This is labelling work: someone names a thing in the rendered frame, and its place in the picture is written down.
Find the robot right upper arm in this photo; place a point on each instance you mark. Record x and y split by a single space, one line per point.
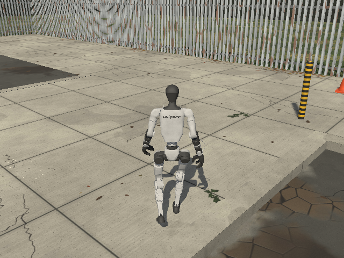
191 122

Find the right robot hand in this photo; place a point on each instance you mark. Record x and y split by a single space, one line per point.
200 161

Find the robot head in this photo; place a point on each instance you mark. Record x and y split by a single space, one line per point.
172 92

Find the robot right thigh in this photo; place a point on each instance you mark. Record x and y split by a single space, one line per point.
184 158

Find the robot right forearm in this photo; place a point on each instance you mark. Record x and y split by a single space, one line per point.
197 145

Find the robot left forearm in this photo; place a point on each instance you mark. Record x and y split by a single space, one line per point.
146 140

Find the robot left upper arm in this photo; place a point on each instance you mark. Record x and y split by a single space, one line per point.
152 122

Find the left robot hand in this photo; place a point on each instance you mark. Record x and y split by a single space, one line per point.
149 148

